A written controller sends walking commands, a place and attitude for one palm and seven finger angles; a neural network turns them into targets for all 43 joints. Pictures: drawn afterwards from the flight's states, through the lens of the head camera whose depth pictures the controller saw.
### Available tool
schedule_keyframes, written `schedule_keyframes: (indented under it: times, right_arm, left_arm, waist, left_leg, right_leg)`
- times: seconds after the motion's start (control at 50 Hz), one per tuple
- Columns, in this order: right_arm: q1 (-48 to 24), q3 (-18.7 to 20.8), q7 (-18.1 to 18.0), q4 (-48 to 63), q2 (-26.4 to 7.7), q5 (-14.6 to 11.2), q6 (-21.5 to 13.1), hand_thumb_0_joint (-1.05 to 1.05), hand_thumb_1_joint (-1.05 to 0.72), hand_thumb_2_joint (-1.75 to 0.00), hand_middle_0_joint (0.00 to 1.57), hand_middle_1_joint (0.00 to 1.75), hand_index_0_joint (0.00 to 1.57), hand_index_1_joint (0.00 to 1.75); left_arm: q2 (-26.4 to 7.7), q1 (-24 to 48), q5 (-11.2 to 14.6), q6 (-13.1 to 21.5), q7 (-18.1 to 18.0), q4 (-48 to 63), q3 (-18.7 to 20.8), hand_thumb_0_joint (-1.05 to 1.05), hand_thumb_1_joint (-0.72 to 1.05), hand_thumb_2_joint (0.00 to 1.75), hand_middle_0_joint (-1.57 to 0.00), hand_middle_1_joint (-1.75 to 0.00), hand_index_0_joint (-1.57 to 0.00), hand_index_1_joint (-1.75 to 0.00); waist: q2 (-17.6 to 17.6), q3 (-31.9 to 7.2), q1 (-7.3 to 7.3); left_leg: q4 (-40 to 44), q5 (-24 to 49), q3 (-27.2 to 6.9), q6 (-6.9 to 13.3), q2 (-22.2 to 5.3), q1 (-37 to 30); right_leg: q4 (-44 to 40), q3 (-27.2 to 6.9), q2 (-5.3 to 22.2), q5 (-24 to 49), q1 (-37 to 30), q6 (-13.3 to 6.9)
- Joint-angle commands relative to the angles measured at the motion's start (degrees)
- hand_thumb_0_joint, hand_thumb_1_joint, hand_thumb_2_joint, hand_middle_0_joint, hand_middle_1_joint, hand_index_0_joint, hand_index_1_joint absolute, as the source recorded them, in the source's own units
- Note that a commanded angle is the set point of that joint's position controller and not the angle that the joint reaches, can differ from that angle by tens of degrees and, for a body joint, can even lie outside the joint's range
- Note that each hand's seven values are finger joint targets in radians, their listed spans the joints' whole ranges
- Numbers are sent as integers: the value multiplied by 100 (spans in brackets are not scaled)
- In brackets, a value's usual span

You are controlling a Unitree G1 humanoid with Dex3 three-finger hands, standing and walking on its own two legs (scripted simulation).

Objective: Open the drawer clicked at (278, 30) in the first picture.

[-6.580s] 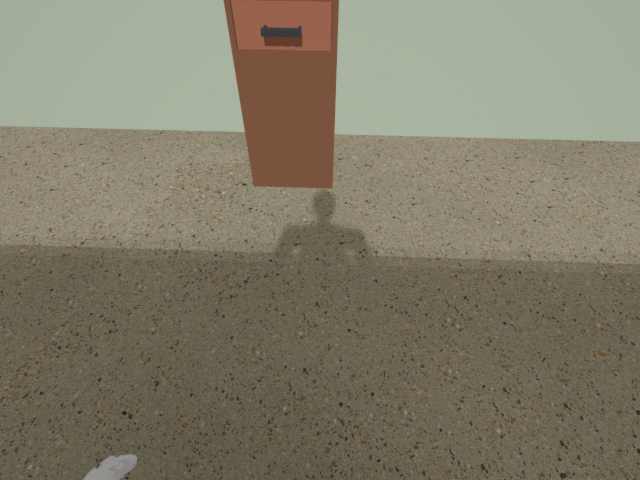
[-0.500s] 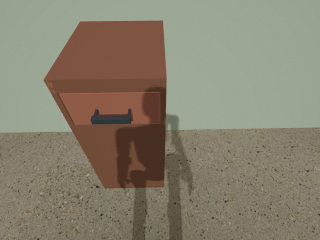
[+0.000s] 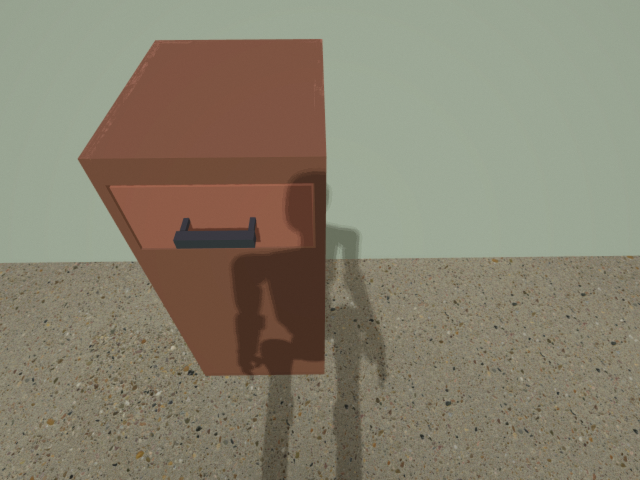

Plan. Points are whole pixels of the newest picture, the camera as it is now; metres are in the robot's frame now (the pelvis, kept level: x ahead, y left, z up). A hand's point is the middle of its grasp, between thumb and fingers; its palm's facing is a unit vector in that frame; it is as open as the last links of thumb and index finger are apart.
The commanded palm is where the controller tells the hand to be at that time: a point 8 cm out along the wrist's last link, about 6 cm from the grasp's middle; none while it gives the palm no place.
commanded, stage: raise the hand with hooked fingers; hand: left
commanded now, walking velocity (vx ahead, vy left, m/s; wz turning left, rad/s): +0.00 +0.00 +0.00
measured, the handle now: (217, 231) +0.51 +0.23 -0.04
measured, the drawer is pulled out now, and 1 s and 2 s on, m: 0.00 0.00 0.00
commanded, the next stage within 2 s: move the hooked fingers above the handle in 1.86 s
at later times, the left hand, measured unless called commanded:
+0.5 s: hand out of the picture +0.12 +0.21 -0.07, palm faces +0.02 -0.08 -1.00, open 9.2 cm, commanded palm +0.13 +0.22 +0.00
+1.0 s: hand (118, 396) +0.20 +0.26 +0.01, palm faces +0.10 -0.08 -0.99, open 12.2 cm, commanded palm +0.18 +0.26 +0.07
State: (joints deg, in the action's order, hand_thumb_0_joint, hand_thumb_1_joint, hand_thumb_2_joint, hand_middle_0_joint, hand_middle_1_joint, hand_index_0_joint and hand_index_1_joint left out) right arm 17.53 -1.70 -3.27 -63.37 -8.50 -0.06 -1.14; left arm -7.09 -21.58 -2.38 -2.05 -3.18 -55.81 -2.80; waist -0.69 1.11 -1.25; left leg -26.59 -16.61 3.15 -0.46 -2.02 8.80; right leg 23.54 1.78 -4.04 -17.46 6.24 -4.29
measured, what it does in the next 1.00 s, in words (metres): shifts its weight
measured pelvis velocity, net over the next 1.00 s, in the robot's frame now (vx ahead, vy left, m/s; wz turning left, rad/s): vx -0.06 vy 0.03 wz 0.01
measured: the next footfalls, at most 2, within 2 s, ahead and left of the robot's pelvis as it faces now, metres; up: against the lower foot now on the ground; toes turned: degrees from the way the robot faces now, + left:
none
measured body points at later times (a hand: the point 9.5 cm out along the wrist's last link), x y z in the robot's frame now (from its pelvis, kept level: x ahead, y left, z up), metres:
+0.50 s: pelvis -0.07 +0.00 -0.04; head -0.04 -0.02 +0.41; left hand +0.12 +0.21 -0.01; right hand +0.20 -0.20 -0.11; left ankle -0.04 +0.13 -0.74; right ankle -0.06 -0.06 -0.74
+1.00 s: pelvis -0.06 +0.03 -0.02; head -0.04 +0.00 +0.43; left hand +0.19 +0.26 +0.07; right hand +0.12 -0.20 -0.13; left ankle -0.04 +0.13 -0.74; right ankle -0.06 -0.06 -0.74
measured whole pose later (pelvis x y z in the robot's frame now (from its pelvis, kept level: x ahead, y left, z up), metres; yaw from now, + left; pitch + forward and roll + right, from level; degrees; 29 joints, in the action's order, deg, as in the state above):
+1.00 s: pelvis -0.06 +0.03 -0.02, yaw +0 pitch +3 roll +1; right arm 9.0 1.7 -1.9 -37.0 -14.8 1.6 6.8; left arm -18.6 -6.9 -59.1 -6.9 -21.3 -5.5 -7.3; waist -3.7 -1.8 -3.5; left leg -35.8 -17.0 3.2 1.9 1.4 22.1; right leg 38.1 1.1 -0.5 -19.4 21.9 -2.0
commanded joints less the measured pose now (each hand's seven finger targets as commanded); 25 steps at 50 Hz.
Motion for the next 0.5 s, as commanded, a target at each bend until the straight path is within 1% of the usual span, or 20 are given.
schedule_keyframes:
  times: [0.0, 0.02, 0.04, 0.06, 0.1, 0.12, 0.14, 0.16, 0.18, 0.2, 0.22, 0.26, 0.3, 0.34, 0.36, 0.38, 0.4, 0.44, 0.46, 0.48]
  right_arm:
    - [-748, 327, -428, 1904, -1062, -295, -1479, 0, -90, -90, 20, 30, 20, 30]
    - [-677, 322, -398, 1860, -756, -367, -1414, 0, -90, -90, 20, 30, 20, 30]
    - [-825, 350, -328, 2407, -925, -427, -1449, 0, -90, -90, 20, 30, 20, 30]
    - [-814, 429, -326, 2451, -1094, -333, -1501, 0, -90, -90, 20, 30, 20, 30]
    - [-790, 368, -171, 2745, -1214, -65, -1448, 0, -90, -90, 20, 30, 20, 30]
    - [-712, 408, -91, 2824, -1225, 40, -1305, 0, -90, -90, 20, 30, 20, 30]
    - [-838, 491, -12, 2998, -1220, 157, -1127, 0, -90, -90, 20, 30, 20, 30]
    - [-977, 552, 97, 3192, -1264, 239, -944, 0, -90, -90, 20, 30, 20, 30]
    - [-1141, 591, 230, 3339, -1286, 300, -760, 0, -90, -90, 20, 30, 20, 30]
    - [-1221, 644, 377, 3395, -1260, 278, -544, 0, -90, -90, 20, 30, 20, 30]
    - [-1363, 600, 502, 3526, -1236, 303, -296, 0, -90, -90, 20, 30, 20, 30]
    - [-1736, 506, 648, 3823, -1147, 225, 20, 0, -90, -90, 20, 30, 20, 30]
    - [-1994, 467, 682, 4024, -1067, 185, 269, 0, -90, -90, 20, 30, 20, 30]
    - [-2070, 465, 654, 4264, -942, 200, 517, 0, -90, -90, 20, 30, 20, 30]
    - [-2119, 460, 614, 4321, -916, 208, 595, 0, -90, -90, 20, 30, 20, 30]
    - [-2103, 457, 557, 4319, -891, 228, 623, 0, -90, -90, 20, 30, 20, 30]
    - [-2128, 444, 483, 4186, -876, 270, 673, 0, -90, -90, 20, 30, 20, 30]
    - [-2159, 427, 385, 4054, -840, 321, 620, 0, -90, -90, 20, 30, 20, 30]
    - [-2192, 420, 340, 4004, -836, 331, 591, 0, -90, -90, 20, 30, 20, 30]
    - [-2201, 420, 280, 3969, -826, 308, 553, 0, -90, -90, 20, 30, 20, 30]
  left_arm:
    - [-1850, 1674, -190, 765, -825, 6312, 198, 0, 83, 87, -21, -34, -21, -34]
    - [-641, -101, -437, 122, -868, 4643, -383, 0, 81, 86, -21, -36, -21, -36]
    - [-675, 862, -586, 218, -878, 6102, -583, 0, 78, 85, -21, -37, -21, -37]
    - [-812, 397, -1102, 243, -957, 6105, -577, 0, 76, 84, -21, -39, -21, -39]
    - [-648, 366, -2059, 241, -1258, 5992, -957, 0, 71, 82, -21, -42, -21, -42]
    - [-595, 638, -2750, 208, -1430, 5796, -1135, 0, 69, 81, -22, -43, -22, -43]
    - [-394, 226, -3345, 141, -1628, 5205, -1175, 0, 67, 80, -22, -45, -22, -45]
    - [-310, -321, -3853, 96, -1795, 4929, -1192, 0, 64, 79, -22, -47, -22, -47]
    - [-225, -872, -4323, 44, -1925, 4639, -1204, 0, 62, 78, -22, -48, -22, -48]
    - [-485, -1154, -4753, 73, -2023, 4676, -912, 0, 60, 77, -22, -50, -22, -50]
    - [-685, -1259, -5133, 65, -2096, 4897, -756, 0, 57, 76, -22, -51, -22, -51]
    - [-1193, -1028, -5604, 111, -2275, 5318, -288, 0, 53, 74, -23, -54, -23, -54]
    - [-1613, -410, -5983, 81, -2544, 5772, 48, 0, 48, 72, -23, -57, -23, -57]
    - [-1547, 264, -6221, -118, -2873, 6340, -65, 0, 43, 70, -23, -60, -23, -60]
    - [-1484, 723, -6303, -220, -3013, 6506, -178, 0, 41, 69, -24, -62, -24, -62]
    - [-1487, 1086, -6370, -310, -3138, 6547, -188, 0, 39, 68, -24, -63, -24, -63]
    - [-1571, 1761, -6452, -388, -3255, 6655, -130, 0, 36, 67, -24, -64, -24, -64]
    - [-1534, 2305, -6576, -426, -3399, 6403, -156, 0, 32, 65, -24, -68, -24, -68]
    - [-1513, 2600, -6535, -403, -3379, 6452, -243, 0, 29, 64, -24, -69, -24, -69]
    - [-1495, 2713, -6366, -394, -3295, 6421, -302, 0, 27, 63, -25, -70, -25, -70]
  waist:
    - [-2151, -1212, 44]
    - [-896, -835, 121]
    - [-187, -596, 151]
    - [318, -1081, 158]
    - [880, -1179, 328]
    - [1288, -1165, 414]
    - [1623, -961, 366]
    - [1756, -740, 171]
    - [1809, -611, -52]
    - [1610, -835, -339]
    - [1577, -1194, -536]
    - [1466, -1558, -725]
    - [707, -1593, -814]
    - [-245, -1862, -731]
    - [-553, -1960, -647]
    - [-616, -2047, -556]
    - [-342, -2040, -371]
    - [-102, -1925, -179]
    - [8, -1885, -67]
    - [83, -1840, 23]
  left_leg:
    - [56, 3056, -192, 206, 69, -718]
    - [48, 2794, -257, 287, -62, -212]
    - [-64, 2573, -404, 361, 5, 56]
    - [-403, 2498, -277, 459, 74, -58]
    - [-825, 2099, -415, 463, 266, 380]
    - [-981, 1806, -465, 406, 328, 722]
    - [-1097, 1348, -491, 347, 381, 1123]
    - [-1105, 949, -450, 290, 431, 1433]
    - [-1097, 688, -379, 239, 473, 1671]
    - [-1124, 819, -277, 176, 482, 1862]
    - [-1182, 929, -194, 122, 503, 2087]
    - [-1290, 916, -111, 88, 553, 2580]
    - [-1352, 766, -105, 82, 624, 2545]
    - [-1431, 755, -53, 106, 649, 2056]
    - [-1497, 780, -78, 126, 638, 1836]
    - [-1584, 784, -115, 153, 626, 1670]
    - [-1684, 659, -238, 183, 604, 1707]
    - [-1823, 366, -310, 231, 581, 1642]
    - [-1836, 242, -334, 264, 569, 1598]
    - [-1790, 128, -321, 300, 566, 1589]
  right_leg:
    - [353, -625, 541, 1741, 763, 107]
    - [448, -430, 507, 1635, 849, 180]
    - [513, -381, 530, 2003, 952, 237]
    - [696, -525, 482, 2305, 1199, 242]
    - [1057, -410, 469, 2294, 1776, 291]
    - [1132, -381, 398, 1845, 2129, 297]
    - [1085, -346, 401, 1278, 2395, 316]
    - [967, -426, 406, 778, 2480, 281]
    - [924, -490, 391, 487, 2400, 204]
    - [1041, -706, 412, 885, 2125, 104]
    - [1290, -744, 462, 1398, 1809, 63]
    - [1618, -925, 537, 1759, 1483, 36]
    - [1694, -1078, 474, 1285, 1566, -24]
    - [1729, -1107, 370, 927, 1785, -91]
    - [1747, -1096, 312, 918, 1982, -118]
    - [1729, -1116, 274, 911, 2110, -115]
    - [1697, -1141, 243, 721, 2269, -80]
    - [1539, -1193, 303, 269, 2523, -6]
    - [1417, -1215, 333, 126, 2553, 32]
    - [1284, -1145, 353, 74, 2396, 89]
